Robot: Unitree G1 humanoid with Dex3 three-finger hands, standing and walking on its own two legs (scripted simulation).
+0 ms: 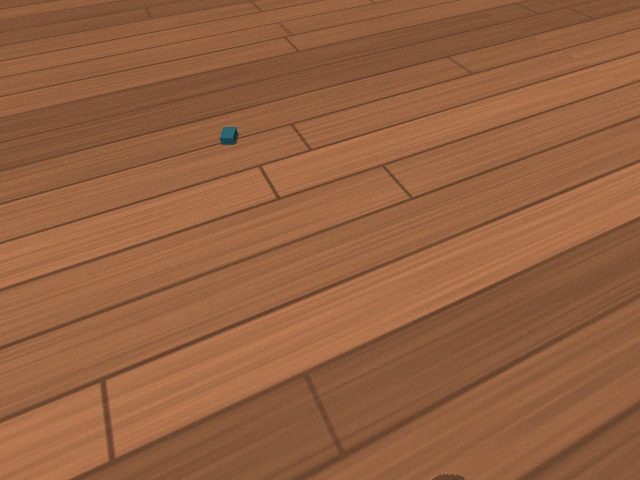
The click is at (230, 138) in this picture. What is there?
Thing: flat box
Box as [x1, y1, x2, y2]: [220, 127, 237, 144]
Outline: 223,127 220,136 221,144 233,144 237,133 236,128
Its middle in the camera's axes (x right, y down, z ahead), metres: -0.49 -0.58 +2.10
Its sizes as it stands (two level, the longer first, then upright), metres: 0.102 0.069 0.041
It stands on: the floor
